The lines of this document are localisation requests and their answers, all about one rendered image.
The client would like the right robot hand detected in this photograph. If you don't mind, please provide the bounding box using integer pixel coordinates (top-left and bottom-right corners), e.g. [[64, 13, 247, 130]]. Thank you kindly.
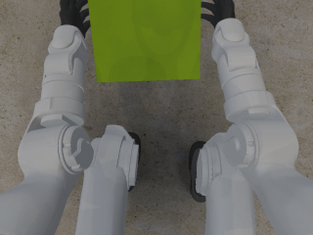
[[201, 0, 236, 29]]

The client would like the robot right foot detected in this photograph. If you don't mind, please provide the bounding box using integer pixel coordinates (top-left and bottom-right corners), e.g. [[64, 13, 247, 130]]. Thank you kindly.
[[189, 141, 206, 203]]

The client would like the left robot upper arm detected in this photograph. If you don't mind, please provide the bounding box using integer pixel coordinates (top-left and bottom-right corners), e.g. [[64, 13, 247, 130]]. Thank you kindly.
[[0, 123, 94, 235]]

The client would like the left robot forearm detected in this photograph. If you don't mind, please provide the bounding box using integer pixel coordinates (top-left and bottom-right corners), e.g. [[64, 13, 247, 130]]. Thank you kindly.
[[18, 24, 90, 161]]

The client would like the right robot upper arm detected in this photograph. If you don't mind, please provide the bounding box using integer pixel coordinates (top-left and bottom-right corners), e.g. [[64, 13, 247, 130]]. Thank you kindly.
[[223, 119, 313, 235]]

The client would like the right robot forearm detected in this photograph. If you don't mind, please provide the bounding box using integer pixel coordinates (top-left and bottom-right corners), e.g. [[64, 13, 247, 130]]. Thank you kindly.
[[211, 18, 299, 151]]

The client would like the carton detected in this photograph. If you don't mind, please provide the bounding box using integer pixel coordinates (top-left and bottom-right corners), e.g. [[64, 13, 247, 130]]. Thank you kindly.
[[87, 0, 201, 83]]

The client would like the robot right thigh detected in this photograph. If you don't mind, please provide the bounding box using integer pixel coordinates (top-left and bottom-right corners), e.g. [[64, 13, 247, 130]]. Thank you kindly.
[[197, 141, 257, 235]]

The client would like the left robot hand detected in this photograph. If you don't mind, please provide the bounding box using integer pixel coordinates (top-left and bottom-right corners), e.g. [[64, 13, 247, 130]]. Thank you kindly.
[[59, 0, 91, 38]]

